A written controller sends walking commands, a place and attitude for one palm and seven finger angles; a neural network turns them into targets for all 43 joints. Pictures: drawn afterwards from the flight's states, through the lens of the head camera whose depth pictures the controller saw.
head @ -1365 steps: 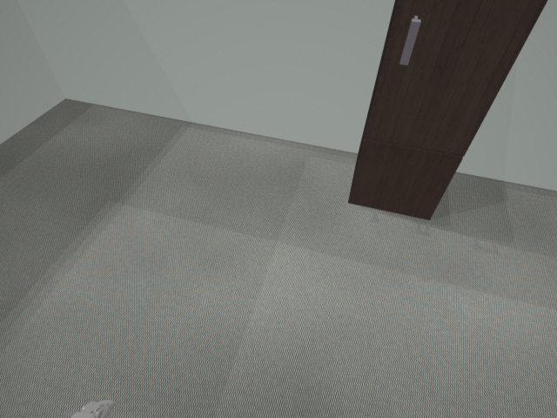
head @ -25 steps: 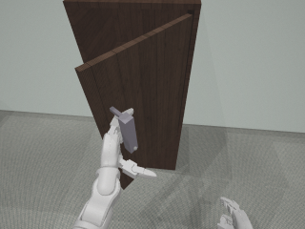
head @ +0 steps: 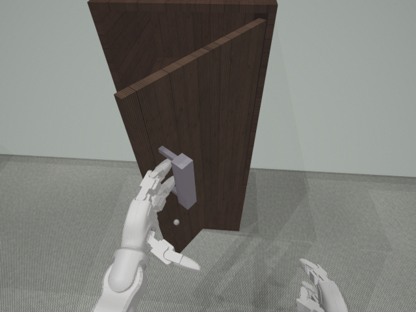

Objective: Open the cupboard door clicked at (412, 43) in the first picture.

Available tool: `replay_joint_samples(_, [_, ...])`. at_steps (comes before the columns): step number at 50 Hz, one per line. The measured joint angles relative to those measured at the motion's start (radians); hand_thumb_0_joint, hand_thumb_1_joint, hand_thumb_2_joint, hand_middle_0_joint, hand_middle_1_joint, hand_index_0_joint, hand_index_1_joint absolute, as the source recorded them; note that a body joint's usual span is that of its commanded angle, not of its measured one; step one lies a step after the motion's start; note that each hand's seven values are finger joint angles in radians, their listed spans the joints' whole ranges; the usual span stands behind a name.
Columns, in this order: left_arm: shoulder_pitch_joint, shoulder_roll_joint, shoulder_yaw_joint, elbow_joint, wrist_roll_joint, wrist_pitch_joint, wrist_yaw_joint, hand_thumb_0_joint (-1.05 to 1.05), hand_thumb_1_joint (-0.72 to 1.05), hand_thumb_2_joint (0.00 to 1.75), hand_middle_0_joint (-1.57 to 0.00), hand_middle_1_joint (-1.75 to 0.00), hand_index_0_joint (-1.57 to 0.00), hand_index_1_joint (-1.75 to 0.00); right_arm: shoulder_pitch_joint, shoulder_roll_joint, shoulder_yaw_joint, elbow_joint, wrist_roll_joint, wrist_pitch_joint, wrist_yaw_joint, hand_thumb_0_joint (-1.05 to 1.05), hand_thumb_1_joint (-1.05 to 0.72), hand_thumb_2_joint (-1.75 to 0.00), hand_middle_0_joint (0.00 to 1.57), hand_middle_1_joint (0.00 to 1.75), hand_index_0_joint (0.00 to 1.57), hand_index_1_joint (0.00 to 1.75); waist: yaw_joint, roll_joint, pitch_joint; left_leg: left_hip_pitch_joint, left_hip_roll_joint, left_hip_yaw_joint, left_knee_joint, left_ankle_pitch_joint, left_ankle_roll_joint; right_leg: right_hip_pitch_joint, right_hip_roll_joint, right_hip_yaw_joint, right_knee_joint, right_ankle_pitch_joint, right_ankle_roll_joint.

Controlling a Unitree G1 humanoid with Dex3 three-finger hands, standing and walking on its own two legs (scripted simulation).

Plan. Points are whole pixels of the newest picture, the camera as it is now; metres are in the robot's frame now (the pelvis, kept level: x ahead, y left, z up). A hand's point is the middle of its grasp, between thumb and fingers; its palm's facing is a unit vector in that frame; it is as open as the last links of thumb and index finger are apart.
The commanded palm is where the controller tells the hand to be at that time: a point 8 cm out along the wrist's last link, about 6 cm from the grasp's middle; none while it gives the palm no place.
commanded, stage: slide the hand sideways off the handle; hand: left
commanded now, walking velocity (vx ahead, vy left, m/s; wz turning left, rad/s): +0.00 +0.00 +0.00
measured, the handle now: (176, 177) +0.35 +0.08 +0.09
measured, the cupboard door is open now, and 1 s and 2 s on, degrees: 54 54 54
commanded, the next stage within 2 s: draw the hand back to the body in 0.58 s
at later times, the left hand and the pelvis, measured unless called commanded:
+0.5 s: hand (146, 250) +0.21 +0.12 +0.08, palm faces -0.01 -1.00 -0.04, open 16.3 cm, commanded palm +0.18 +0.18 +0.08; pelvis +0.01 -0.01 -0.01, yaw +1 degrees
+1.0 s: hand (121, 249) +0.20 +0.14 +0.11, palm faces -0.02 -1.00 -0.07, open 16.3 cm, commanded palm +0.17 +0.20 +0.11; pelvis +0.01 -0.01 -0.01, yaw +1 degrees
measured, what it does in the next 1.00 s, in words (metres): stands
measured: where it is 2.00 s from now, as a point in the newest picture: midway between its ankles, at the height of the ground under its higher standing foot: outside the picture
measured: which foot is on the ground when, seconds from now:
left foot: down 0.00-1.00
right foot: down 0.00-1.00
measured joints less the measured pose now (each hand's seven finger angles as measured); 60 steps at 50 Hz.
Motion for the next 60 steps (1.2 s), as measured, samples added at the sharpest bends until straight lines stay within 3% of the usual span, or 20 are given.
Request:
replay_joint_samples(11, [0.154, 0.026, 0.024, -0.122, -0.005, 0.015, -0.036, -0.01, -0.50, 0.30, -0.16, -0.30, -0.16, -0.31, 0.010, 0.002, 0.003, -0.025, -0.001, -0.022, -0.005, 0.01, -0.91, -0.90, 0.20, 0.30, 0.20, 0.30, 0.005, -0.003, -0.014, -0.008, 0.000, -0.004, 0.014, -0.020, -0.004, -0.006, 0.001, -0.004, 0.013, -0.021, -0.003])
replay_joint_samples(21, [0.298, 0.066, 0.103, -0.218, -0.055, -0.015, -0.110, -0.01, -0.50, 0.30, -0.17, -0.31, -0.17, -0.31, 0.019, -0.010, -0.005, -0.037, 0.005, -0.044, -0.014, 0.01, -0.91, -0.90, 0.20, 0.30, 0.20, 0.30, 0.009, 0.001, -0.028, -0.031, 0.007, -0.017, 0.041, -0.039, -0.014, -0.023, 0.008, -0.016, 0.032, -0.039, -0.013])
replay_joint_samples(28, [0.332, 0.090, 0.159, -0.230, -0.096, -0.038, -0.169, -0.01, -0.50, 0.30, -0.16, -0.30, -0.15, -0.31, 0.021, -0.024, -0.010, -0.035, 0.009, -0.067, -0.029, 0.01, -0.91, -0.90, 0.20, 0.30, 0.20, 0.30, 0.012, 0.006, -0.030, -0.068, 0.008, -0.033, 0.072, -0.047, -0.021, -0.053, 0.010, -0.033, 0.056, -0.049, -0.019])
replay_joint_samples(35, [0.340, 0.088, 0.160, -0.250, -0.123, -0.055, -0.210, -0.01, -0.50, 0.30, -0.15, -0.30, -0.15, -0.31, 0.028, -0.031, -0.014, -0.033, 0.013, -0.090, -0.036, 0.01, -0.91, -0.90, 0.20, 0.30, 0.20, 0.30, 0.006, 0.013, -0.038, -0.095, 0.009, -0.040, 0.095, -0.052, -0.023, -0.076, 0.011, -0.041, 0.075, -0.055, -0.021])
replay_joint_samples(41, [0.336, 0.120, 0.190, -0.263, -0.120, -0.021, -0.203, -0.01, -0.50, 0.30, -0.15, -0.30, -0.15, -0.30, 0.036, -0.021, -0.013, -0.032, 0.019, -0.085, -0.043, 0.02, -0.91, -0.90, 0.20, 0.30, 0.20, 0.30, 0.007, 0.009, -0.044, -0.085, 0.013, -0.033, 0.092, -0.051, -0.023, -0.070, 0.014, -0.034, 0.075, -0.053, -0.022])
replay_joint_samples(45, [0.346, 0.136, 0.231, -0.291, -0.147, -0.007, -0.199, -0.01, -0.50, 0.30, -0.15, -0.30, -0.15, -0.30, 0.044, -0.023, -0.007, -0.029, 0.028, -0.092, -0.048, 0.02, -0.91, -0.90, 0.20, 0.30, 0.20, 0.30, 0.008, 0.020, -0.047, -0.059, 0.014, -0.034, 0.077, -0.048, -0.022, -0.041, 0.016, -0.034, 0.054, -0.046, -0.020])
replay_joint_samples(55, [0.340, 0.160, 0.267, -0.320, -0.182, 0.077, -0.255, -0.01, -0.50, 0.30, -0.15, -0.30, -0.15, -0.30, 0.038, -0.033, 0.007, -0.015, 0.038, -0.119, -0.068, 0.02, -0.90, -0.90, 0.20, 0.30, 0.21, 0.30, 0.023, 0.027, -0.041, 0.003, 0.010, -0.038, 0.030, -0.028, -0.014, 0.026, 0.014, -0.034, -0.005, -0.021, -0.012])
replay_joint_samples(60, [0.334, 0.188, 0.321, -0.333, -0.206, 0.107, -0.263, -0.01, -0.47, 0.31, -0.16, -0.30, -0.15, -0.30, 0.031, -0.031, 0.011, -0.003, 0.042, -0.136, -0.077, 0.02, -0.90, -0.90, 0.20, 0.30, 0.21, 0.30, 0.031, 0.020, -0.035, 0.035, 0.009, -0.039, 0.004, -0.017, -0.012, 0.062, 0.015, -0.034, -0.038, -0.006, -0.009])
